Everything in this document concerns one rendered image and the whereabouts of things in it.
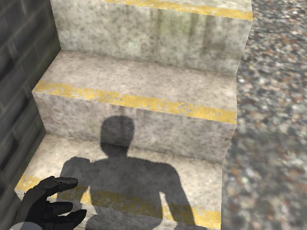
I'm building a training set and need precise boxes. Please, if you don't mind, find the robot left hand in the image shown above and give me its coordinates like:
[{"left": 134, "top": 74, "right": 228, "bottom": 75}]
[{"left": 14, "top": 175, "right": 87, "bottom": 230}]

